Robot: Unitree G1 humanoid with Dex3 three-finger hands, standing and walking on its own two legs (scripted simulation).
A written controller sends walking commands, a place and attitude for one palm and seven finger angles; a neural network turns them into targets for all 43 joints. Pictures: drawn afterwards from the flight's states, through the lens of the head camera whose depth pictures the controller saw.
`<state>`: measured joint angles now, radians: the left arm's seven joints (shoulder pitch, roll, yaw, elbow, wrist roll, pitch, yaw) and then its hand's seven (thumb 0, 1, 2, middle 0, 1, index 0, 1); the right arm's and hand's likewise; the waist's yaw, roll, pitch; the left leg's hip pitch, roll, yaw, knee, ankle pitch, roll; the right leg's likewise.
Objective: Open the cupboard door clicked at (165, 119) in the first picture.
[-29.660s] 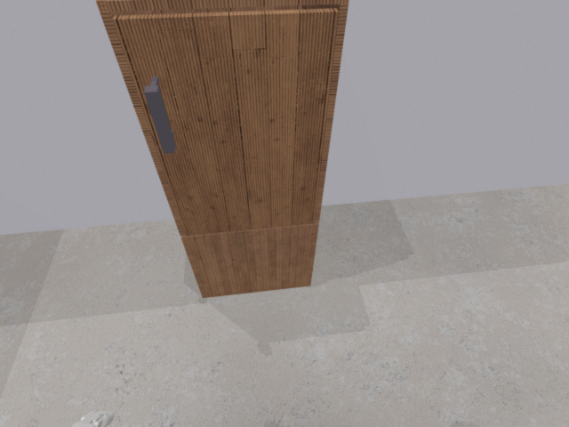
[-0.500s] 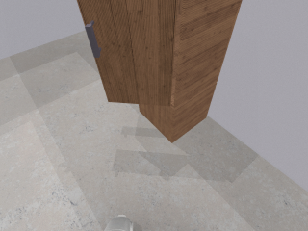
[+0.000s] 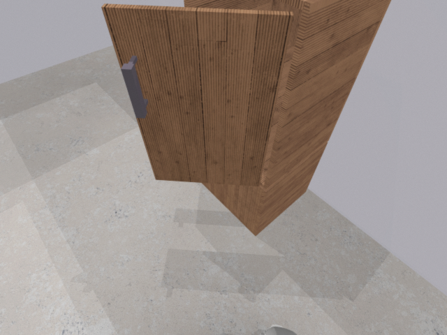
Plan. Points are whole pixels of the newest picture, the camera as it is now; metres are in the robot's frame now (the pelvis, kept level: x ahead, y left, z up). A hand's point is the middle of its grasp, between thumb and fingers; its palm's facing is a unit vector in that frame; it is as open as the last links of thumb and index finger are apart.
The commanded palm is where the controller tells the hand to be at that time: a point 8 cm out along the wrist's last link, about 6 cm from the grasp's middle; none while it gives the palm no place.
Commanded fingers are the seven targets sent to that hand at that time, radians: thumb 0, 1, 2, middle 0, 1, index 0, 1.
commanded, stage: come to a stop and stand still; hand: left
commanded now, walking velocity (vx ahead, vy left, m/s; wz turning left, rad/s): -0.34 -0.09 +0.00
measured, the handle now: (137, 87) +0.63 +0.26 +0.08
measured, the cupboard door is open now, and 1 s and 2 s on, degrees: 44 44 44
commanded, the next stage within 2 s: look again from close up in 0.98 s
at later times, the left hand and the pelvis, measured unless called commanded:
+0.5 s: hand out of the picture +0.09 +0.20 -0.18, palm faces +0.07 -0.98 -0.19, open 7.3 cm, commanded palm none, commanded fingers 0.00 0.90 0.90 -0.20 -0.30 -0.20 -0.30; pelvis +0.02 +0.02 +0.00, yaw +1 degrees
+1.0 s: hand out of the picture +0.02 +0.18 -0.18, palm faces -0.01 -0.98 -0.21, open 7.4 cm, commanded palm none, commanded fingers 0.00 0.90 0.90 -0.20 -0.30 -0.20 -0.30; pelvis +0.00 +0.01 -0.01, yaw -1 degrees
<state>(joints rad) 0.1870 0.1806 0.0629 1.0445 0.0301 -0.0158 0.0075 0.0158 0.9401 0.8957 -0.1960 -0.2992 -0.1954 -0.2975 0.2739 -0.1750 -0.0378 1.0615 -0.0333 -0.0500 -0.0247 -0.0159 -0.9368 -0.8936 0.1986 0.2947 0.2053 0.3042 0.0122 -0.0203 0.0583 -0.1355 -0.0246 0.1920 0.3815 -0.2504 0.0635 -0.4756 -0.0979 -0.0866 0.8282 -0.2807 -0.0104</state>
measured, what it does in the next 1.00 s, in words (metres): steps on the spot: right foot, then left foot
